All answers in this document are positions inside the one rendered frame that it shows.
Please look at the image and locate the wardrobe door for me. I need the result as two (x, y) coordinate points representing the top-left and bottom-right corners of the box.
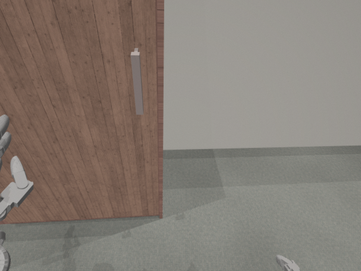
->
(0, 0), (159, 223)

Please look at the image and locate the right robot hand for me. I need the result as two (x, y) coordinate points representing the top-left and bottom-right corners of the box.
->
(276, 255), (300, 271)

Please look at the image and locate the handle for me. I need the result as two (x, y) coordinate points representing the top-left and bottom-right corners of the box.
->
(131, 48), (144, 115)

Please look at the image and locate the left robot hand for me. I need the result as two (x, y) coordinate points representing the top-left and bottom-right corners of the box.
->
(0, 115), (33, 221)

